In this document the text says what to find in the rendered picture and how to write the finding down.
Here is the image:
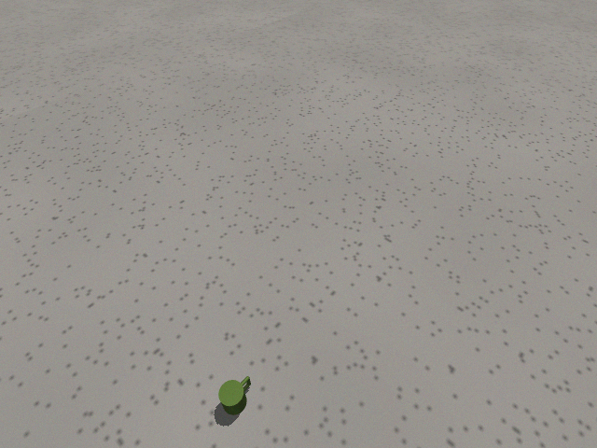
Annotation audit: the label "mug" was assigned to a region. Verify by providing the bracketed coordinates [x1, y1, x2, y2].
[218, 376, 251, 415]

